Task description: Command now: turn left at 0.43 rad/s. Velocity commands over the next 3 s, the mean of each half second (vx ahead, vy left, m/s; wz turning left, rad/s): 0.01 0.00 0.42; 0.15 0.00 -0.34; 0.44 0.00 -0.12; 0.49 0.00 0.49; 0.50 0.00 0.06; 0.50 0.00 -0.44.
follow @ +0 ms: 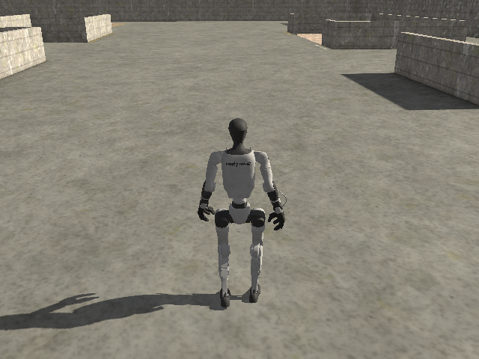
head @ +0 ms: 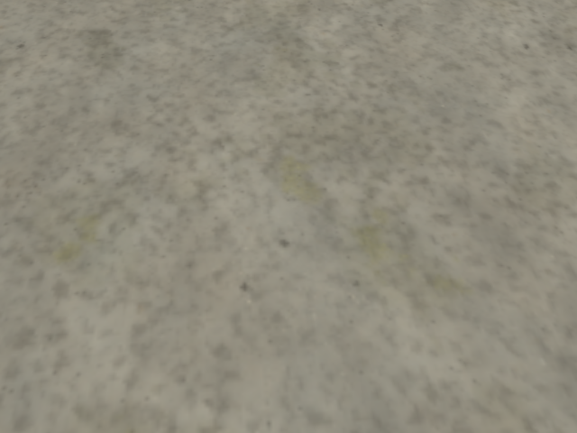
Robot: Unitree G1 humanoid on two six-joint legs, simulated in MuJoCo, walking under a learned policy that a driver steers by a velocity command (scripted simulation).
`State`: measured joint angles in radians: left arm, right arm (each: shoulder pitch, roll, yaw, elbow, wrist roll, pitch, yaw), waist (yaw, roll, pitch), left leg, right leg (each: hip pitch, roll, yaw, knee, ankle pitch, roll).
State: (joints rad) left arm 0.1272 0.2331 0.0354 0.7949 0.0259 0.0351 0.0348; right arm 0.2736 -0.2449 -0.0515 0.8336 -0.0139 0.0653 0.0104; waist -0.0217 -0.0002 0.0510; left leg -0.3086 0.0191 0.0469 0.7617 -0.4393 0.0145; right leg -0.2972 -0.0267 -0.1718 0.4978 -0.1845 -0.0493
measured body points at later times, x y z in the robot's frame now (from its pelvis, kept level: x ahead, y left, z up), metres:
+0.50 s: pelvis -0.01 +0.01 +0.01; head +0.01 +0.03 +0.46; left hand +0.03 +0.30 -0.12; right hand +0.15 -0.23 -0.10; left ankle -0.02 +0.09 -0.73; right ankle +0.02 -0.11 -0.71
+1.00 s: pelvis +0.03 +0.01 +0.01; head +0.04 +0.02 +0.46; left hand +0.17 +0.29 -0.10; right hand +0.05 -0.29 -0.10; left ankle -0.04 +0.10 -0.73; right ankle +0.05 -0.12 -0.67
